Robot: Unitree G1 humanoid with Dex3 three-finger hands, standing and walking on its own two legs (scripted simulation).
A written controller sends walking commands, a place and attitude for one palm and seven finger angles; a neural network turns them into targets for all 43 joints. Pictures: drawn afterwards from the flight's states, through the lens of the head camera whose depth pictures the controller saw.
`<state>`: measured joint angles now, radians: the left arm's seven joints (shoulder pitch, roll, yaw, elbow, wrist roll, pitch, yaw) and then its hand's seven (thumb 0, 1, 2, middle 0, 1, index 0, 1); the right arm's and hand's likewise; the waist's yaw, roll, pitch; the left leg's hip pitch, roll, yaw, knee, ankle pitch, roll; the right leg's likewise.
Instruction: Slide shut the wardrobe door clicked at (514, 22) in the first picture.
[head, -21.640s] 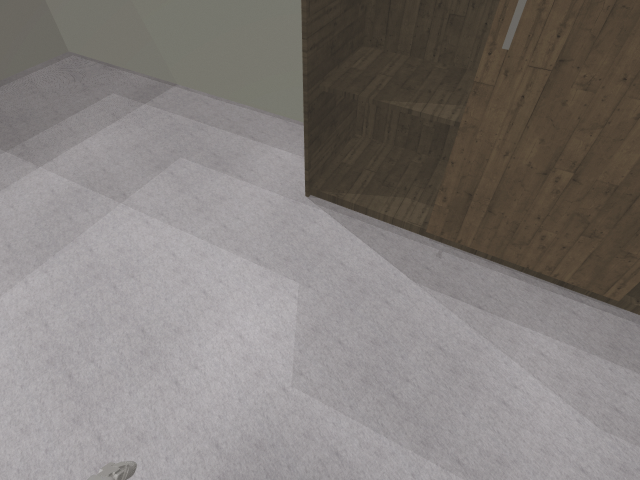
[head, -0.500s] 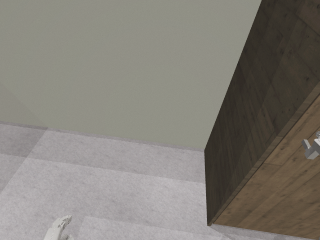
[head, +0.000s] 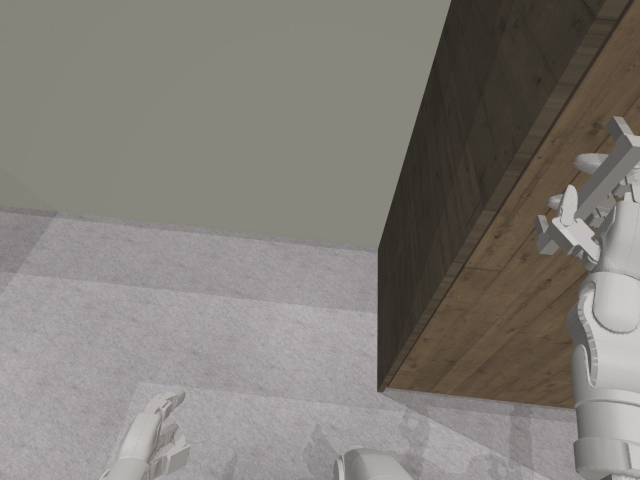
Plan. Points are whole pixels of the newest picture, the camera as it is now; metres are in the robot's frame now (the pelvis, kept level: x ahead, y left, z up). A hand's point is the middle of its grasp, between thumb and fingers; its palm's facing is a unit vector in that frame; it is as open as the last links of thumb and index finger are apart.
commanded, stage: stop walking and hold the door there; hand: right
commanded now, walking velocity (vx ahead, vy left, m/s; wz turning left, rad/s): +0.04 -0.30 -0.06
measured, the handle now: (578, 192) +0.41 -0.28 +0.16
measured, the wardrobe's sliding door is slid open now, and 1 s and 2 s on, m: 0.00 0.00 0.00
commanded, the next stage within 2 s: loosen the grip on the handle in 1.00 s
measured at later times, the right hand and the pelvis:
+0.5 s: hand (564, 225) +0.36 -0.25 +0.16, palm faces +0.17 +0.98 -0.08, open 5.8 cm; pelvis +0.00 -0.11 +0.01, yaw -2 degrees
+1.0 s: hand (561, 225) +0.36 -0.25 +0.16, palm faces +0.23 +0.97 -0.11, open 6.0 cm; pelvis +0.02 -0.09 +0.02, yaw -3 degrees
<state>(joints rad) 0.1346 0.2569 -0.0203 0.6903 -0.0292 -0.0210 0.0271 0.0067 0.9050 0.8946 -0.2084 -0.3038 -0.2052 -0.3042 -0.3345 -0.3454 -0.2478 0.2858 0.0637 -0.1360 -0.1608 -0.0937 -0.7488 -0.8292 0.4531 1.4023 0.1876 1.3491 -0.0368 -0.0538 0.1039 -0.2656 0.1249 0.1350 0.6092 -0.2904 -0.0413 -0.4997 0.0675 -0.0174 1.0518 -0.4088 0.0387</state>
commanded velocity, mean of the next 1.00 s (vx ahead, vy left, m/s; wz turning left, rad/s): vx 0.00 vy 0.11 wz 0.00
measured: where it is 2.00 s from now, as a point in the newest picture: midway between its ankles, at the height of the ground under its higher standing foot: outside the picture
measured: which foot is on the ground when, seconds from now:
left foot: down 0.00-0.14, up 0.16-0.32, down 0.34-1.00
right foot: up 0.00-0.12, down 0.14-1.00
